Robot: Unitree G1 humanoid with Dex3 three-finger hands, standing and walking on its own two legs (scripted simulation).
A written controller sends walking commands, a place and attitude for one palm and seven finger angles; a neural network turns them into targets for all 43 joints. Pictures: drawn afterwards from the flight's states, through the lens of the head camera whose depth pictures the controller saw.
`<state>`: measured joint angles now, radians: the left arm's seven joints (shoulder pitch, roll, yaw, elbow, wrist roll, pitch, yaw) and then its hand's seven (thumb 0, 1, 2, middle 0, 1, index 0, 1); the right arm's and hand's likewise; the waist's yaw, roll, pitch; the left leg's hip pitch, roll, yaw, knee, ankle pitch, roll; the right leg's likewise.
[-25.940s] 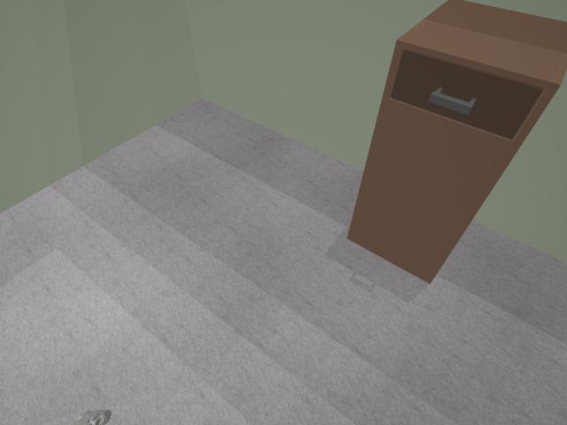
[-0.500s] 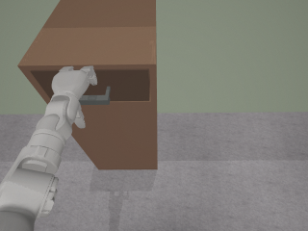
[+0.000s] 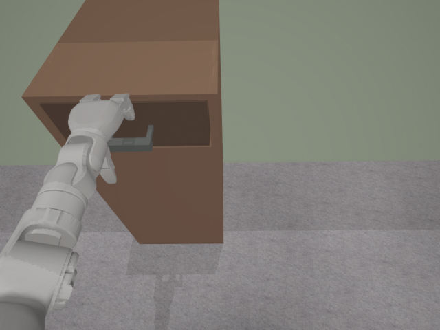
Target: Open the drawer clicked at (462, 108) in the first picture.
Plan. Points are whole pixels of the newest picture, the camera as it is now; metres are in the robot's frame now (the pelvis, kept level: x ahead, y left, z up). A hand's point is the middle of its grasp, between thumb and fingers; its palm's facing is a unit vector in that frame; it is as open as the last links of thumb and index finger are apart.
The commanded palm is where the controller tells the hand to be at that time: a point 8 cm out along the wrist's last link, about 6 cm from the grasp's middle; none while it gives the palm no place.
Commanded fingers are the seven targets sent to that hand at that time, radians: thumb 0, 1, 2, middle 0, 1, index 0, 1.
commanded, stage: re-aim the fingers above the handle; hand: left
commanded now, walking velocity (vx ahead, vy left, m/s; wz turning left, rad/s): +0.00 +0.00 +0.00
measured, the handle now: (129, 137) +0.50 +0.20 +0.03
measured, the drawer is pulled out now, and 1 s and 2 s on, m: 0.00 0.00 0.00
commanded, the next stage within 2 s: lower the fingers behind the handle in 1.58 s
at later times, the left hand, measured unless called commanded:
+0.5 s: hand (111, 135) +0.46 +0.21 +0.09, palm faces -0.03 -0.03 -1.00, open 13.6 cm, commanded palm +0.45 +0.20 +0.15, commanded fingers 0.00 -0.50 0.30 -0.30 -1.20 -0.30 -1.20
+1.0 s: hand (118, 134) +0.46 +0.20 +0.09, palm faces -0.03 -0.03 -1.00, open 13.6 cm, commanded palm +0.46 +0.18 +0.15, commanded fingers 0.00 -0.50 0.30 -0.30 -1.20 -0.30 -1.20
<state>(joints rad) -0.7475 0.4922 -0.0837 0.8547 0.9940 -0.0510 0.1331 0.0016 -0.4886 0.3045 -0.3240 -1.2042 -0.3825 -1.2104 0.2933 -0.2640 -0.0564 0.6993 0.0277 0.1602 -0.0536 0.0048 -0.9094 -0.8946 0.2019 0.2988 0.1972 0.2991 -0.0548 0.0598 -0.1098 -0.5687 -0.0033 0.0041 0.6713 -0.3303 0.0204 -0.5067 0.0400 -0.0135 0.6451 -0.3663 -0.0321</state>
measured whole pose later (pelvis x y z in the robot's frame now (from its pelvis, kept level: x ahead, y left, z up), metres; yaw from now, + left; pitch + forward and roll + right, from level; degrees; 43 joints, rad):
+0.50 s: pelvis -0.01 +0.01 +0.00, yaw -1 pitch +13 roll -1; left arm -0.82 0.47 -0.10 0.93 1.01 -0.02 0.16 0.00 -0.49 0.30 -0.33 -1.21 -0.37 -1.21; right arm 0.33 -0.25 -0.05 0.71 0.03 0.12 -0.05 0.01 -0.91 -0.89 0.20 0.30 0.20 0.30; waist -0.07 0.06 -0.11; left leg -0.58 -0.01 0.02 0.67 -0.31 0.04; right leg -0.52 0.03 0.00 0.65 -0.35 -0.02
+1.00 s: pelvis -0.02 +0.01 +0.00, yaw +0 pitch +12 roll -1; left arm -0.87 0.42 -0.17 0.96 0.99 0.05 0.16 0.00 -0.49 0.30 -0.33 -1.20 -0.37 -1.22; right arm 0.33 -0.25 -0.04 0.71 0.02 0.10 -0.05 0.01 -0.91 -0.89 0.20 0.30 0.20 0.30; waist -0.06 0.06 -0.11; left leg -0.59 -0.02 0.01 0.68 -0.31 0.03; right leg -0.52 0.03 -0.01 0.66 -0.35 -0.02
